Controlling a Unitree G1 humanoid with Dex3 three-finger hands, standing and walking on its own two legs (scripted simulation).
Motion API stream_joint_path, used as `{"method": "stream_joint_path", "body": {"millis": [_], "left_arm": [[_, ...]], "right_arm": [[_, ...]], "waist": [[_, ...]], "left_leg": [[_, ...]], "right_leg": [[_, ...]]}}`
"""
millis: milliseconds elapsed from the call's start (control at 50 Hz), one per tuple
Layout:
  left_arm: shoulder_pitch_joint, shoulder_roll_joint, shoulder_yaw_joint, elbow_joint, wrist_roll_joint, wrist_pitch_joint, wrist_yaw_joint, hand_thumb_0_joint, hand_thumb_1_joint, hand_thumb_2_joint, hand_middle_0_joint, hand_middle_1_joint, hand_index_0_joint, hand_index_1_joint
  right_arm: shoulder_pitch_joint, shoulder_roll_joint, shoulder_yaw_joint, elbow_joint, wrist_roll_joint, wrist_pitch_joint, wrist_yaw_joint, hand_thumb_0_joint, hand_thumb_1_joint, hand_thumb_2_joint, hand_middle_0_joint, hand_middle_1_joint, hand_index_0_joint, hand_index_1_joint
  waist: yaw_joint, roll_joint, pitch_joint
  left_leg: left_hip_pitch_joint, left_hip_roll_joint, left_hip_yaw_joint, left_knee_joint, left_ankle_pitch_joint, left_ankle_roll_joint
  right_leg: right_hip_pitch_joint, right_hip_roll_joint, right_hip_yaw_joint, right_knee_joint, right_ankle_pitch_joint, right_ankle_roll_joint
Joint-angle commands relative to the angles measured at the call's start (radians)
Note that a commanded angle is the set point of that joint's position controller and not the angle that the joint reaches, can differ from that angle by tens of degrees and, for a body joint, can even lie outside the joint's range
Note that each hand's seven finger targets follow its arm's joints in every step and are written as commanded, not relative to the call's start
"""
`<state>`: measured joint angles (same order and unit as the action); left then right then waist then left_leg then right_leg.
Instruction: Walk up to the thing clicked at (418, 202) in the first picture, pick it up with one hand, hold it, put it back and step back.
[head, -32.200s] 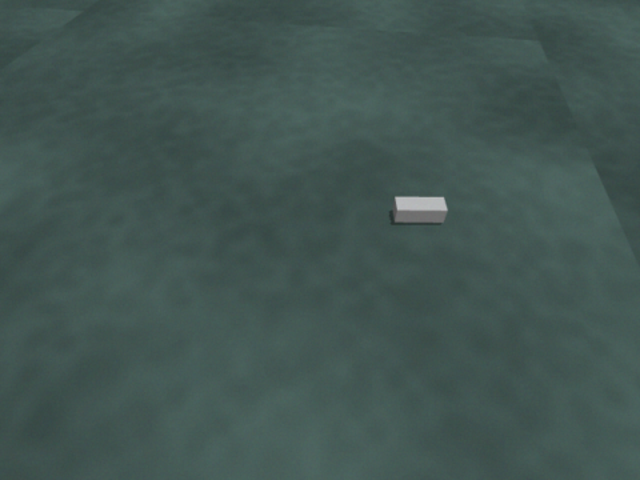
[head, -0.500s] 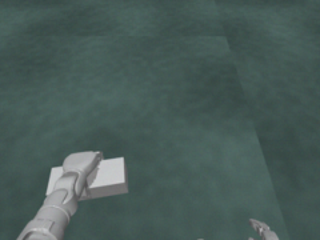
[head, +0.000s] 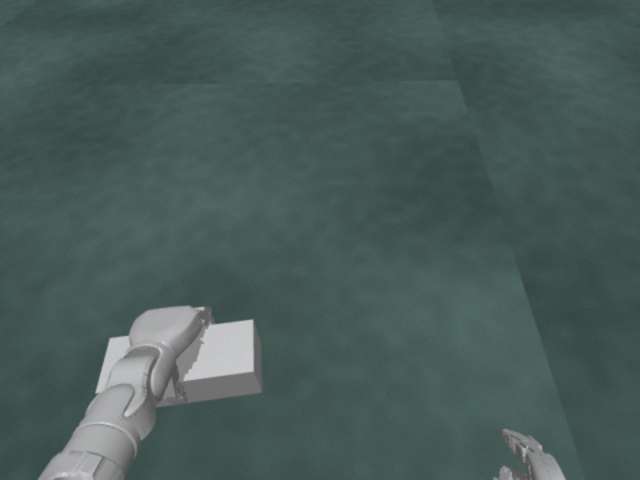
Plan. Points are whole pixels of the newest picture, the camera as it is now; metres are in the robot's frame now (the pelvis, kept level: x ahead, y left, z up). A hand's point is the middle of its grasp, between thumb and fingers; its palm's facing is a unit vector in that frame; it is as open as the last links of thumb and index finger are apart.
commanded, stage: hold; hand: left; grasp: from above
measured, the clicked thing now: (186, 365) +0.30 +0.22 -0.08
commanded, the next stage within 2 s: crouch in 1.10 s
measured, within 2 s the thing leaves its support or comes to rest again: neither
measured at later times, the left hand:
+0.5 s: hand (173, 364) +0.28 +0.21 -0.03, palm faces -0.45 -0.06 -0.89, open 11.2 cm
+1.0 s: hand (172, 365) +0.28 +0.21 -0.03, palm faces -0.46 -0.05 -0.89, open 11.2 cm
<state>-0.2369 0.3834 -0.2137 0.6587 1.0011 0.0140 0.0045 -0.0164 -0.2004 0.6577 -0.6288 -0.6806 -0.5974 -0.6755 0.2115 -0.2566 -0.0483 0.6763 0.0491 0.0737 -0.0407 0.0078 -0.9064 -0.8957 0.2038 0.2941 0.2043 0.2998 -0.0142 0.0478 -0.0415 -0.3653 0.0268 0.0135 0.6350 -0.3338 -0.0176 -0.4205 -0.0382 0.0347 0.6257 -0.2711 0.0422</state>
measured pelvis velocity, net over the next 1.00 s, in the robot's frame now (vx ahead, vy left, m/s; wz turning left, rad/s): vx -0.01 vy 0.00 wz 0.00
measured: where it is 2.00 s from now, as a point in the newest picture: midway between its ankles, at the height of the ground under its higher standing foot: outside the picture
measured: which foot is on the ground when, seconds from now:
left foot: down 0.00-1.00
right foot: down 0.00-1.00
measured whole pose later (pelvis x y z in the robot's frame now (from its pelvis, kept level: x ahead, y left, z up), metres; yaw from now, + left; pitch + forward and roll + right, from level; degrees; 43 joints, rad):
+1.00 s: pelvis -0.01 +0.00 +0.01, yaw +0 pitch +0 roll +1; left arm -0.21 0.39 -0.21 0.60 1.00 0.00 -0.04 -0.02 -0.20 0.66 -0.63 -0.68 -0.60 -0.67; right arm 0.18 -0.25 -0.03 0.67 0.06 0.08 -0.06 0.01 -0.91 -0.90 0.20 0.29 0.20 0.30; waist 0.00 0.05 0.00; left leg -0.25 0.03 0.02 0.52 -0.27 -0.02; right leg -0.31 -0.04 0.04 0.52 -0.22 0.04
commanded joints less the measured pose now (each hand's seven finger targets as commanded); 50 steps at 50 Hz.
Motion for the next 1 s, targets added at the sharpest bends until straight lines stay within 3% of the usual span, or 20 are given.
{"method": "stream_joint_path", "body": {"millis": [0, 200, 260, 280, 340, 360, 400, 440, 460, 500, 580, 620, 720, 780, 820, 840, 860, 880, 940, 980], "left_arm": [[-0.334, 0.217, 0.106, -0.223, -0.002, -0.001, 0.03, 0.0, 0.62, 1.037, -1.01, -0.807, -0.988, -0.831], [-0.322, 0.208, 0.101, -0.273, -0.012, -0.004, 0.009, 0.0, 0.631, 1.018, -1.018, -0.794, -0.999, -0.816], [-0.294, 0.233, 0.126, -0.259, -0.016, -0.004, 0.006, 0.0, 0.644, 1.005, -1.034, -0.777, -1.013, -0.8], [-0.292, 0.216, 0.107, -0.265, -0.014, -0.006, 0.001, 0.0, 0.65, 1.024, -1.043, -0.786, -1.018, -0.813], [-0.295, 0.237, 0.126, -0.28, -0.007, -0.005, -0.001, 0.0, 0.659, 1.028, -1.056, -0.787, -1.03, -0.816], [-0.289, 0.218, 0.106, -0.276, -0.009, -0.003, -0.005, 0.0, 0.645, 1.053, -1.057, -0.779, -1.022, -0.817], [-0.321, 0.235, 0.123, -0.296, -0.015, -0.009, -0.008, 0.0, 0.661, 1.036, -1.049, -0.797, -1.027, -0.822], [-0.306, 0.216, 0.104, -0.303, -0.015, -0.006, -0.014, 0.0, 0.656, 1.03, -1.046, -0.8, -1.024, -0.824], [-0.31, 0.244, 0.133, -0.295, -0.014, -0.009, -0.013, 0.0, 0.649, 1.025, -1.043, -0.791, -1.02, -0.816], [-0.29, 0.211, 0.099, -0.286, -0.012, -0.01, -0.023, 0.0, 0.629, 1.033, -1.042, -0.775, -1.01, -0.809], [-0.277, 0.224, 0.113, -0.272, -0.017, -0.019, -0.031, 0.0, 0.591, 1.04, -1.02, -0.78, -0.984, -0.819], [-0.305, 0.241, 0.124, -0.28, -0.012, -0.022, -0.028, 0.0, 0.591, 1.016, -1.001, -0.794, -0.976, -0.821], [-0.336, 0.216, 0.103, -0.276, -0.012, -0.03, -0.017, 0.0, 0.573, 1.016, -0.985, -0.787, -0.959, -0.815], [-0.335, 0.257, 0.142, -0.282, -0.008, -0.032, -0.002, 0.0, 0.575, 1.001, -0.977, -0.794, -0.957, -0.816], [-0.305, 0.208, 0.103, -0.264, -0.01, -0.025, -0.002, 0.0, 0.585, 1.019, -0.985, -0.808, -0.965, -0.83], [-0.265, 0.217, 0.124, -0.231, -0.009, -0.021, 0.002, 0.0, 0.597, 1.012, -0.992, -0.803, -0.973, -0.824], [-0.269, 0.21, 0.116, -0.246, -0.013, -0.022, 0.004, 0.0, 0.593, 1.021, -1.005, -0.786, -0.977, -0.816], [-0.279, 0.208, 0.105, -0.265, -0.011, -0.022, 0.002, 0.0, 0.593, 1.021, -0.992, -0.803, -0.97, -0.826], [-0.335, 0.248, 0.125, -0.287, 0.0, -0.022, 0.002, 0.0, 0.574, 1.005, -0.98, -0.799, -0.959, -0.821], [-0.362, 0.245, 0.123, -0.277, -0.002, -0.023, 0.005, 0.0, 0.576, 1.015, -0.992, -0.789, -0.966, -0.817]], "right_arm": [[-0.077, -0.129, -0.041, -0.138, 0.004, -0.034, -0.006, 0.0, -0.901, -0.902, 0.2, 0.3, 0.2, 0.3], [-0.103, -0.122, -0.03, -0.148, 0.007, -0.04, -0.014, 0.0, -0.901, -0.902, 0.2, 0.3, 0.2, 0.3], [-0.11, -0.123, -0.03, -0.146, 0.009, -0.042, -0.017, 0.0, -0.902, -0.902, 0.2, 0.3, 0.2, 0.3], [-0.113, -0.122, -0.03, -0.15, 0.008, -0.043, -0.017, 0.0, -0.902, -0.902, 0.2, 0.3, 0.2, 0.3], [-0.116, -0.121, -0.028, -0.151, 0.011, -0.043, -0.021, 0.0, -0.903, -0.903, 0.2, 0.3, 0.2, 0.3], [-0.12, -0.118, -0.026, -0.15, 0.012, -0.043, -0.02, 0.0, -0.903, -0.903, 0.2, 0.3, 0.2, 0.3], [-0.121, -0.122, -0.028, -0.148, 0.011, -0.044, -0.022, 0.0, -0.902, -0.902, 0.2, 0.3, 0.2, 0.3], [-0.127, -0.116, -0.026, -0.153, 0.011, -0.044, -0.022, 0.0, -0.903, -0.903, 0.2, 0.3, 0.2, 0.3], [-0.122, -0.12, -0.026, -0.148, 0.011, -0.044, -0.023, 0.0, -0.903, -0.902, 0.2, 0.3, 0.2, 0.3], [-0.133, -0.111, -0.023, -0.155, 0.013, -0.044, -0.023, 0.0, -0.904, -0.903, 0.2, 0.3, 0.2, 0.3], [-0.131, -0.117, -0.023, -0.157, 0.012, -0.043, -0.024, 0.0, -0.905, -0.904, 0.2, 0.3, 0.2, 0.3], [-0.132, -0.117, -0.022, -0.155, 0.011, -0.044, -0.024, 0.0, -0.905, -0.904, 0.2, 0.3, 0.2, 0.3], [-0.123, -0.118, -0.026, -0.146, 0.009, -0.047, -0.024, 0.0, -0.903, -0.903, 0.2, 0.3, 0.2, 0.3], [-0.13, -0.118, -0.025, -0.15, 0.008, -0.045, -0.025, 0.0, -0.903, -0.903, 0.2, 0.3, 0.2, 0.3], [-0.129, -0.115, -0.023, -0.149, 0.008, -0.044, -0.023, 0.0, -0.903, -0.903, 0.2, 0.3, 0.2, 0.3], [-0.128, -0.118, -0.025, -0.146, 0.008, -0.041, -0.023, 0.0, -0.902, -0.903, 0.2, 0.3, 0.2, 0.3], [-0.128, -0.12, -0.027, -0.147, 0.008, -0.041, -0.022, 0.0, -0.903, -0.903, 0.2, 0.3, 0.2, 0.3], [-0.127, -0.117, -0.027, -0.148, 0.009, -0.041, -0.022, 0.0, -0.903, -0.903, 0.2, 0.3, 0.2, 0.3], [-0.123, -0.118, -0.027, -0.144, 0.008, -0.037, -0.023, 0.0, -0.904, -0.904, 0.2, 0.3, 0.2, 0.3], [-0.126, -0.116, -0.024, -0.142, 0.009, -0.037, -0.025, 0.0, -0.904, -0.904, 0.2, 0.3, 0.2, 0.3]], "waist": [[0.01, -0.018, -0.253], [0.011, -0.038, -0.234], [0.022, -0.034, -0.224], [0.019, -0.031, -0.22], [0.025, -0.03, -0.235], [0.02, -0.039, -0.224], [0.018, -0.027, -0.236], [0.021, -0.033, -0.225], [0.024, -0.035, -0.225], [0.023, -0.033, -0.205], [0.023, -0.035, -0.188], [0.026, -0.029, -0.196], [0.012, -0.02, -0.214], [0.028, -0.013, -0.215], [0.019, -0.04, -0.207], [0.026, -0.041, -0.192], [0.02, -0.046, -0.204], [0.029, -0.036, -0.217], [0.031, -0.022, -0.23], [0.021, -0.028, -0.219]], "left_leg": [[0.095, -0.051, 0.023, -0.107, 0.228, 0.023], [0.117, -0.049, 0.022, -0.134, 0.2, 0.027], [0.125, -0.045, 0.02, -0.146, 0.203, 0.023], [0.123, -0.048, 0.022, -0.146, 0.206, 0.025], [0.141, -0.049, 0.025, -0.149, 0.227, 0.026], [0.143, -0.049, 0.025, -0.153, 0.229, 0.027], [0.155, -0.048, 0.024, -0.154, 0.239, 0.024], [0.157, -0.046, 0.024, -0.161, 0.239, 0.025], [0.157, -0.045, 0.022, -0.163, 0.24, 0.025], [0.157, -0.047, 0.025, -0.17, 0.23, 0.026], [0.159, -0.045, 0.022, -0.18, 0.229, 0.024], [0.16, -0.043, 0.017, -0.184, 0.234, 0.023], [0.184, -0.042, 0.017, -0.184, 0.246, 0.021], [0.18, -0.049, 0.025, -0.187, 0.236, 0.023], [0.183, -0.045, 0.021, -0.192, 0.24, 0.024], [0.172, -0.048, 0.025, -0.189, 0.233, 0.025], [0.178, -0.046, 0.022, -0.189, 0.245, 0.024], [0.181, -0.045, 0.02, -0.191, 0.26, 0.021], [0.188, -0.047, 0.024, -0.189, 0.264, 0.023], [0.191, -0.048, 0.026, -0.193, 0.242, 0.026]], "right_leg": [[0.133, 0.056, -0.037, -0.099, 0.162, -0.04], [0.152, 0.055, -0.031, -0.13, 0.132, -0.036], [0.158, 0.058, -0.035, -0.135, 0.126, -0.038], [0.156, 0.056, -0.034, -0.136, 0.132, -0.038], [0.173, 0.055, -0.034, -0.138, 0.151, -0.039], [0.172, 0.055, -0.035, -0.141, 0.153, -0.039], [0.174, 0.057, -0.034, -0.142, 0.162, -0.038], [0.176, 0.056, -0.037, -0.148, 0.162, -0.039], [0.179, 0.058, -0.037, -0.15, 0.159, -0.039], [0.178, 0.055, -0.037, -0.157, 0.152, -0.04], [0.179, 0.056, -0.036, -0.165, 0.145, -0.043], [0.186, 0.057, -0.039, -0.163, 0.15, -0.043], [0.185, 0.059, -0.04, -0.164, 0.161, -0.044], [0.195, 0.053, -0.037, -0.179, 0.153, -0.042], [0.193, 0.055, -0.041, -0.177, 0.156, -0.042], [0.2, 0.052, -0.04, -0.184, 0.151, -0.04], [0.2, 0.053, -0.04, -0.176, 0.163, -0.042], [0.207, 0.054, -0.043, -0.172, 0.174, -0.043], [0.21, 0.052, -0.04, -0.178, 0.181, -0.042], [0.201, 0.051, -0.037, -0.186, 0.162, -0.04]]}}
